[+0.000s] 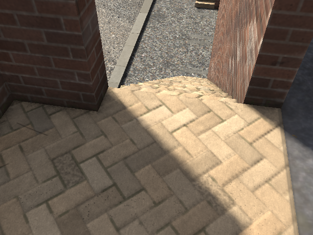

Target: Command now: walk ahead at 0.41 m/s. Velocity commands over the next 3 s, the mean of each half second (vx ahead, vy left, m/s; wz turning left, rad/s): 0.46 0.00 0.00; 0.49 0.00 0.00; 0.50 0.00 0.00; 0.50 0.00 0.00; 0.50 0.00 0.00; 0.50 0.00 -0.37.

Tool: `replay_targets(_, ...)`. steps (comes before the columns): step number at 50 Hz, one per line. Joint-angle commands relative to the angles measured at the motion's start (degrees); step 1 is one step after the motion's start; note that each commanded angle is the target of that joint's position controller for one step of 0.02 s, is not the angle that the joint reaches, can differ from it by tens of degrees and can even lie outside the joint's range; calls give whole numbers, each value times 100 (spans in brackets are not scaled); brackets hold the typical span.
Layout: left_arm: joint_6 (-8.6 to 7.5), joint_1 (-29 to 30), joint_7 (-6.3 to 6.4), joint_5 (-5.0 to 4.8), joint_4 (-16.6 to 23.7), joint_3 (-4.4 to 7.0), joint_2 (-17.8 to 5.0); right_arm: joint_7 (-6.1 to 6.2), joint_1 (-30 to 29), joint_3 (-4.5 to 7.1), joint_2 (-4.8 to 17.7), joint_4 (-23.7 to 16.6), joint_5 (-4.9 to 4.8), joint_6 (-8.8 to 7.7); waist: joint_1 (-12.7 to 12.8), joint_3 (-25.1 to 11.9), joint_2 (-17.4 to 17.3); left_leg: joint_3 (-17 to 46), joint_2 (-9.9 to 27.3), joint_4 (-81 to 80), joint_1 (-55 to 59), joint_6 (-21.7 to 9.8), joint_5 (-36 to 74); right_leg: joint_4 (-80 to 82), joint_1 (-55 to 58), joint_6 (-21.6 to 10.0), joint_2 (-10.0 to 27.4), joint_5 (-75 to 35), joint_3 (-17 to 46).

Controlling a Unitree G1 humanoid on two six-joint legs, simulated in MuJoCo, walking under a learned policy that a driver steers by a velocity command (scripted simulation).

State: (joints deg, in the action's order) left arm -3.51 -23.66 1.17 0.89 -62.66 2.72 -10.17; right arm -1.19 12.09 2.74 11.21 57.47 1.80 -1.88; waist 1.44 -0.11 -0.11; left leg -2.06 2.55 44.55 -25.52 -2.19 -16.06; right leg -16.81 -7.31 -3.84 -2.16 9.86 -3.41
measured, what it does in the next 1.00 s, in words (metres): walks ahead: left foot, then right foot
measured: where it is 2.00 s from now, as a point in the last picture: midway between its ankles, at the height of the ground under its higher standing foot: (155, 141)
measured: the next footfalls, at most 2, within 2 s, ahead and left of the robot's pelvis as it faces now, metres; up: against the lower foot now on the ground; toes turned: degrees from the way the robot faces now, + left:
left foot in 0.18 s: +0.15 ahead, +0.13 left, +0.00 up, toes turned +5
right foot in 0.68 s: +0.48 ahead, -0.03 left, +0.00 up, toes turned -4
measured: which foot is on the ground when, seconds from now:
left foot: up 0.00-0.16, down 0.18-0.70, up 0.72-1.00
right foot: down 0.00-0.18, up 0.20-0.66, down 0.68-1.00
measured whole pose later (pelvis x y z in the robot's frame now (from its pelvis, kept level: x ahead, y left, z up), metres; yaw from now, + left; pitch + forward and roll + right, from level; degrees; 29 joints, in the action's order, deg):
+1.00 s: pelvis +0.48 +0.03 +0.00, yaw +0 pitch -1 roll -1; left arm -5.6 -24.0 0.1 0.8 -61.9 2.3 -10.1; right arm -1.4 8.4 3.2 11.7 53.9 1.8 -2.0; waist 1.7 2.2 -2.0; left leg -0.4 7.1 51.6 -36.4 -1.6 -5.3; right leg -13.0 -1.9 -6.4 -5.7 11.0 -5.8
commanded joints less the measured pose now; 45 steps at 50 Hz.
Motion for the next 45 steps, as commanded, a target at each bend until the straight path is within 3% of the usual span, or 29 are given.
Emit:
replay_targets(1, -98, -181, -5, 22, 173, 133, -742, -12, -414, 0, 147, -409, -25, -31, 29, 465, 571, -167, -2, -506, -209, 86, 158, 1119, -305, -881, 1496, 1296, 1374)
replay_targets(5, -108, -217, -53, 38, 150, 181, -845, -6, -543, 20, 241, -560, -48, -88, 43, 522, 545, -307, -42, -1077, 263, 3, 38, 862, -388, -886, 1589, 1379, 1345)
replay_targets(7, -100, -31, -64, -4, 164, 200, -853, 9, -33, 47, 233, -424, -50, -154, -249, 513, 399, -446, -187, -1664, 1179, -70, 212, 389, -805, -767, 1450, 1379, 1169)
replay_targets(8, -107, 23, -62, 3, 170, 182, -763, 41, 526, 97, 322, -250, -46, -209, -477, 410, 235, -352, -222, -1953, 1954, -113, 54, -148, -1183, -653, 1257, 1213, 984)
replay_targets(9, -137, 186, -80, 23, 270, 96, -468, 114, 1412, 223, 710, -8, 10, -294, -828, 97, -517, 656, 474, -2562, 2936, -268, -674, -1552, -1766, -428, 800, 888, 450)
replay_targets(10, -178, 282, -139, -50, 567, -28, 4, 158, 2051, 396, 1455, 84, 4, -305, -939, -133, -1977, 3010, 1851, -3659, 3795, -783, -2356, -3400, -3220, -121, 36, 1683, -369)
replay_targets(11, -144, 483, -159, 120, 630, 127, -605, 159, 1906, 338, 1210, 114, -24, -233, -761, 193, -1331, 3656, 2101, -3817, 3299, -1075, -2724, -4371, -3669, -243, 170, 1905, 129)
replay_targets(12, -137, 662, -223, 140, 641, 164, -648, 127, 1269, 239, 872, -81, -38, -229, -450, 501, -661, 3085, 1828, -3717, 2821, -1000, -2381, -4666, -3696, -300, 482, 1327, 417)
replay_targets(13, -145, 638, -277, 88, 592, 139, -517, 93, 922, 184, 664, -181, -49, -266, -272, 528, -422, 2519, 1559, -3763, 2490, -874, -1638, -4608, -3466, -266, 603, 857, 474)
replay_targets(14, -132, 628, -298, 64, 554, 134, -423, 98, 774, 147, 554, -227, -76, -316, -139, 492, -356, 2018, 1329, -3826, 2346, -747, -926, -4444, -3249, -200, 705, 563, 451)
replay_targets(16, -46, 638, -317, 118, 509, 129, -353, 138, 957, 78, 366, -106, -88, -404, -76, 390, -377, 1344, 1041, -3780, 2364, -657, 460, -4332, -3060, -51, 719, 215, 303)
replay_targets(19, 49, 1104, -326, 122, 664, 120, -299, 168, 1475, 45, 368, 120, -109, -452, -106, 397, -368, 901, 952, -3644, 2555, -742, 1959, -4164, -3360, 99, 712, -92, 141)
replay_targets(23, 82, 2128, -334, 80, 1049, 40, -239, 173, 1730, -13, 337, 215, -86, -454, -253, 613, -383, 549, 812, -3672, 2474, -804, 2704, -3099, -3388, 222, 635, -564, -60)
replay_targets(28, 65, 2811, -311, 18, 1333, -35, -277, 212, 2010, -8, 443, 383, -68, -456, -375, 749, -487, 344, 910, -3613, 2765, -812, 3296, -1898, -2803, -12, 419, -808, -285)
replay_targets(31, 6, 2499, -249, 17, 1317, 25, -429, 246, 1860, 22, 554, 430, -37, -436, -126, 580, -496, 197, 1030, -2968, 3135, -732, 4784, -1585, -2149, -321, 192, -343, -349)
replay_targets(32, -27, 2020, -209, 19, 1177, 79, -524, 257, 1793, 46, 630, 438, -25, -420, 77, 320, -519, 135, 1012, -2378, 3195, -672, 5472, -1506, -1588, -431, 22, -141, -389)
replay_targets(33, -75, 1160, -162, 30, 890, 153, -625, 253, 1700, 62, 681, 433, -36, -385, 432, -101, -407, 5, 874, -1383, 3055, -589, 5629, -1170, -638, -555, -146, -252, -463)
replay_targets(34, -128, 206, -106, 133, 610, 262, -879, 235, 1665, 39, 624, 367, -72, -373, 767, -623, -253, -95, 676, -79, 2143, -506, 4522, -1099, 782, -754, 308, -162, 33)
replay_targets(35, -142, -532, -65, 260, 553, 401, -1459, 184, 1956, -48, 205, 178, -184, -364, 757, -1431, 654, -374, 52, 2017, 627, -348, 1566, -901, 2239, -1198, 1968, 634, 2225)
replay_targets(36, -36, -299, -128, 105, 566, 423, -1512, 128, 2254, 24, 224, 216, -258, -359, 495, -1779, 1229, 181, -749, 3415, -672, -289, -1387, 166, 2609, -1773, 2679, 1059, 4545)
replay_targets(37, -12, 472, -149, -31, 691, 358, -1242, 143, 1636, 92, 505, 80, -153, -327, 242, -787, 484, 497, -244, 3514, -1183, -368, -825, 314, 1783, -1523, 2399, 1549, 3702)
replay_targets(38, -54, 935, -172, -59, 786, 244, -826, 115, 1129, 87, 474, -54, -107, -358, 160, -139, 156, 466, -29, 3197, -1148, -373, -318, 512, 881, -1341, 2167, 1269, 2912)
replay_targets(39, -104, 1113, -177, -29, 756, 170, -579, 108, 1029, 82, 343, -56, -91, -347, -60, 205, -4, 454, 163, 2786, -843, -356, -63, 696, 214, -1111, 1888, 692, 2339)
replay_targets(41, -196, 939, -121, -25, 577, 70, -333, 56, 1218, 61, 131, -1, 54, -194, -333, 288, 142, 436, 313, 2290, -275, -236, 64, 818, -393, -862, 1510, -130, 1573)
replay_targets(43, -282, 591, -101, -23, 445, 75, -471, 12, 1098, 73, 116, -71, 65, -91, -389, 306, 193, 310, 326, 2056, -346, -142, 188, 873, -427, -879, 1394, -760, 1256)
replay_targets(45, -303, 384, -102, -29, 394, 92, -638, -12, 590, 82, 191, -268, 57, -26, -353, 450, 224, 208, 417, 1670, -770, -39, 565, 1032, -342, -877, 1325, -843, 1048)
